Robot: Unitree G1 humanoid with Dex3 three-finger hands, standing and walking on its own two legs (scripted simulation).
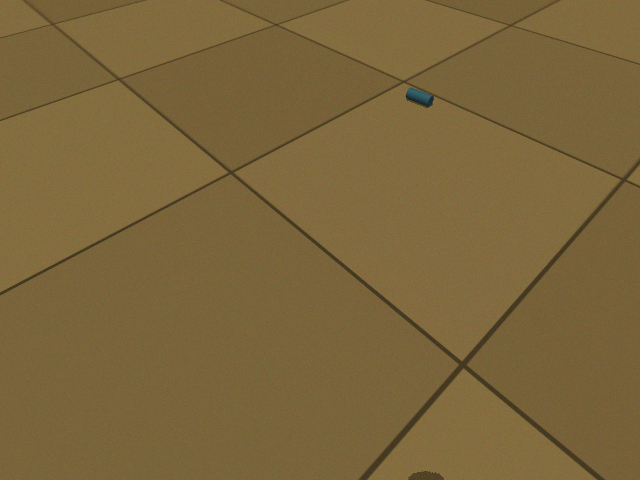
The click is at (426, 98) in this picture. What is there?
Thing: lying can
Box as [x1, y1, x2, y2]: [406, 87, 433, 106]
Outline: 407,90 407,98 427,106 430,105 433,99 432,95 410,87
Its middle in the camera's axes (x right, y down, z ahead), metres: +0.63 -0.88 +2.37
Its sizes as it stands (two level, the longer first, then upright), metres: 0.158 0.069 0.069
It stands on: the floor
